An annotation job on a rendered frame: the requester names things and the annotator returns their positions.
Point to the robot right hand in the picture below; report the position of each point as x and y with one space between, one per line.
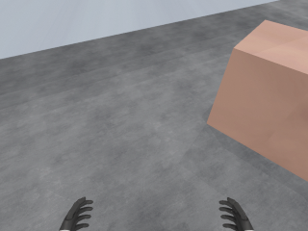
239 217

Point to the robot left hand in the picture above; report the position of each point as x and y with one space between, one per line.
72 217

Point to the pedestal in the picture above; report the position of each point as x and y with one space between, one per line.
262 100

